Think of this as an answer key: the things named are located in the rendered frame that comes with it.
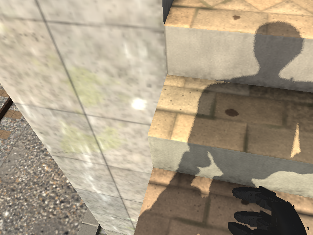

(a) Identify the right robot hand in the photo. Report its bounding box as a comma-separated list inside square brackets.
[228, 186, 309, 235]

